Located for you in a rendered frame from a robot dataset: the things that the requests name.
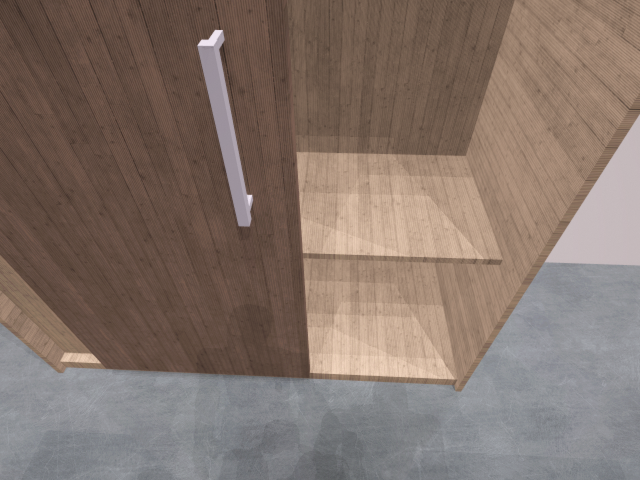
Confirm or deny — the handle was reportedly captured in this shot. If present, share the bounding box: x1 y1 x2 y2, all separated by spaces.
197 30 253 227

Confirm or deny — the wardrobe door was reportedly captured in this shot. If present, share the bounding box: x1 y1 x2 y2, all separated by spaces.
0 255 92 354
0 0 310 378

